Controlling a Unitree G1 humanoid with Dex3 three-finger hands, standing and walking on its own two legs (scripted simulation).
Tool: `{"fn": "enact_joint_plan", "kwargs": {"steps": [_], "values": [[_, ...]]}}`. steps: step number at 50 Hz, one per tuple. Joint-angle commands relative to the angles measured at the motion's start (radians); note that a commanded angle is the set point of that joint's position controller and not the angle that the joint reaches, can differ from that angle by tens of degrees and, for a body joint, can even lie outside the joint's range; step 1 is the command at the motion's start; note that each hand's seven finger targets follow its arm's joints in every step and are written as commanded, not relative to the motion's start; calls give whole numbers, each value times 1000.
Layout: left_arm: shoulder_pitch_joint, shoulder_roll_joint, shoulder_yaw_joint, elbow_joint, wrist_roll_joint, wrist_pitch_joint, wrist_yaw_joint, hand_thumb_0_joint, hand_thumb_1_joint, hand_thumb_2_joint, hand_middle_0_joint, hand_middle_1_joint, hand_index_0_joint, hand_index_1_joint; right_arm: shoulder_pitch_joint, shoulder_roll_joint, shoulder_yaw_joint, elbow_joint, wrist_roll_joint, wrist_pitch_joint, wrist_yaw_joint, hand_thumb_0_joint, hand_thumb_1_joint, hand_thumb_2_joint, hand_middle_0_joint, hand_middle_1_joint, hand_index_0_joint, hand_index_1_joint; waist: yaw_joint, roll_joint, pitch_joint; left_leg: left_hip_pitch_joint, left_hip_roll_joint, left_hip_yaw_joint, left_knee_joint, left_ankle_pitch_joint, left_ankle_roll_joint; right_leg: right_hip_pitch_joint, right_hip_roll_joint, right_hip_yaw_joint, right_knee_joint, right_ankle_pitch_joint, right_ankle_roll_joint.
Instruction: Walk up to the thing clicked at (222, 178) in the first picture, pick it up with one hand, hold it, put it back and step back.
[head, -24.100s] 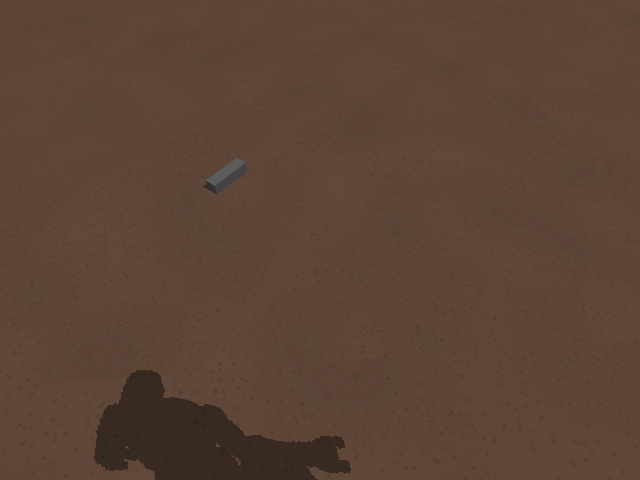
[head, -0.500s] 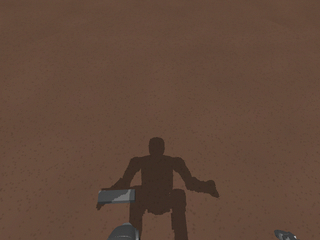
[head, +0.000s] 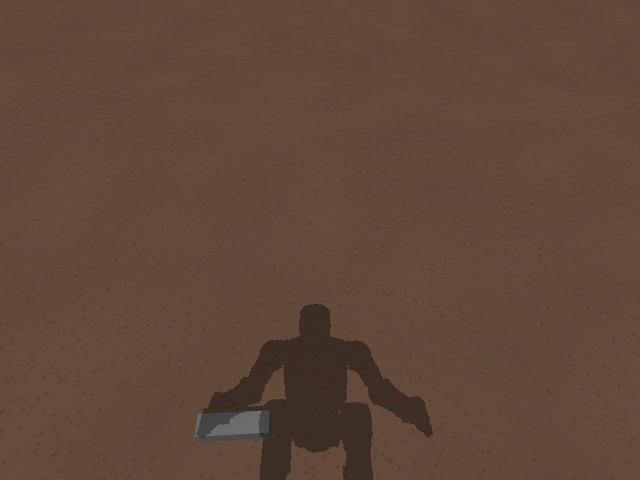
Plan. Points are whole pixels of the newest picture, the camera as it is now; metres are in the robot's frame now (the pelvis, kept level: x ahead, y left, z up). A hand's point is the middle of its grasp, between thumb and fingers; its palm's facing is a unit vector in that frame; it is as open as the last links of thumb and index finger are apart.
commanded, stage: walk up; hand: left
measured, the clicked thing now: (234, 426) +0.40 +0.24 -0.74
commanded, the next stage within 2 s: stand in 0.42 s
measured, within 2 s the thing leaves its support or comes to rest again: neither
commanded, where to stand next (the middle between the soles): +0.07 -0.04 m, yaw +4 degrees
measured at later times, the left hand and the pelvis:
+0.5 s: hand out of the picture +0.10 +0.25 -0.15, palm faces -0.02 -0.94 -0.33, open 7.4 cm; pelvis +0.02 -0.01 +0.01, yaw +0 degrees
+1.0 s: hand out of the picture +0.08 +0.26 -0.15, palm faces -0.04 -0.95 -0.32, open 7.4 cm; pelvis +0.00 +0.02 +0.01, yaw -1 degrees
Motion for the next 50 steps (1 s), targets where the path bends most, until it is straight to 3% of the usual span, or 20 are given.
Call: {"fn": "enact_joint_plan", "kwargs": {"steps": [1, 3, 7, 14, 19, 20, 21, 26, 32, 37, 40, 42, 46, 49, 50], "values": [[-30, 217, 46, -43, -3, -23, 18, 0, 900, 900, -200, -300, -200, -300, -62, -215, -45, -60, 2, -32, -17, 0, -900, -900, 200, 300, 200, 300, 12, 6, -77, 147, 97, -108, -59, 151, 44, -59, -107, 84, -130, 204, -61], [-49, 220, 46, -37, -6, -21, 21, 0, 900, 900, -200, -300, -200, -300, -65, -210, -47, -52, 3, -29, -20, 0, -900, -900, 200, 300, 200, 300, 7, -2, -80, 166, 96, -92, -42, 231, 42, -58, -109, 73, -128, 257, -56], [-57, 211, 43, -28, -10, -15, 24, 0, 900, 900, -200, -300, -200, -300, -71, -209, -49, -42, 4, -24, -24, 0, -900, -900, 200, 300, 200, 300, 7, -1, -103, 206, 106, -86, -40, 281, 51, -45, -106, 58, -121, 275, -50], [-93, 211, 40, -13, -6, -8, 23, 0, 900, 900, -200, -300, -200, -300, -114, -212, -48, -32, 1, -14, -24, 0, -900, -900, 200, 300, 200, 300, 5, 5, -57, 183, 102, -89, -77, 158, 48, -62, -103, 61, -154, 174, -54], [-92, 211, 40, 2, -7, -7, 21, 0, 900, 900, -200, -300, -200, -300, -132, -209, -44, -28, 0, -15, -23, 0, -900, -900, 200, 300, 200, 300, 11, 2, -55, 195, 101, -89, -87, 179, 43, -44, -104, 60, -170, 201, -45], [-94, 211, 39, 3, -6, -8, 22, 0, 900, 900, -200, -300, -200, -300, -136, -207, -42, -25, 1, -15, -23, 0, -900, -900, 200, 300, 200, 300, 9, -6, -68, 209, 100, -85, -87, 186, 44, -41, -108, 66, -176, 214, -45], [-101, 201, 36, -5, -9, -16, 23, 0, 900, 900, -200, -300, -200, -300, -167, -196, -40, -32, 1, -7, -23, 0, -900, -900, 200, 300, 200, 300, 7, 4, -65, 213, 109, -92, -81, 294, 32, -21, -131, 89, -176, 359, -25], [-96, 204, 38, 3, -13, -23, 30, 0, 900, 900, -200, -300, -200, -300, -169, -190, -35, -17, 7, 1, -22, 0, -900, -900, 200, 300, 200, 300, 8, -13, -113, 239, 109, -85, -91, 338, 25, 45, -129, 72, -178, 454, -11], [-96, 203, 36, 8, -10, -20, 30, 0, 900, 900, -200, -300, -200, -300, -185, -190, -34, -3, 7, 8, -20, 0, -900, -900, 200, 300, 200, 300, 8, -23, -85, 247, 107, -90, -139, 186, 17, 1, -128, 77, -229, 273, -12], [-93, 202, 33, 7, -7, -21, 30, 0, 900, 900, -200, -300, -200, -300, -180, -189, -36, 7, 4, 7, -17, 0, -900, -900, 200, 300, 200, 300, 7, -8, -80, 251, 109, -92, -151, 176, 19, -5, -133, 79, -236, 249, -15], [-86, 199, 32, 11, -5, -18, 28, 0, 900, 900, -200, -300, -200, -300, -177, -193, -40, 13, 2, 9, -15, 0, -900, -900, 200, 300, 200, 300, 2, -3, -46, 229, 105, -101, -180, 61, 16, -39, -126, 80, -256, 137, -16], [-88, 200, 31, 7, -4, -21, 28, 0, 900, 900, -200, -300, -200, -300, -176, -192, -41, 15, 2, 7, -13, 0, -900, -900, 200, 300, 200, 300, 3, -8, -48, 223, 110, -106, -178, 92, 19, -25, -129, 77, -251, 161, -16], [-71, 197, 34, 13, -3, -14, 25, 0, 900, 900, -200, -300, -200, -300, -169, -198, -44, 20, 0, 5, -14, 0, -900, -900, 200, 300, 200, 300, 5, 35, -24, 173, 112, -136, -232, -44, 15, -29, -114, 64, -236, 90, -17], [-61, 195, 33, 11, -1, -17, 24, 0, 900, 900, -200, -300, -200, -300, -166, -197, -47, 19, 1, 5, -14, 0, -900, -900, 200, 300, 200, 300, 7, 10, -48, 200, 113, -131, -218, -4, 23, -23, -123, 71, -234, 104, -19], [-56, 190, 32, 12, 1, -14, 23, 0, 900, 900, -200, -300, -200, -300, -166, -200, -48, 20, 1, 5, -15, 0, -900, -900, 200, 300, 200, 300, 6, 25, -39, 192, 116, -142, -235, -47, 20, -40, -115, 63, -228, 78, -19]]}}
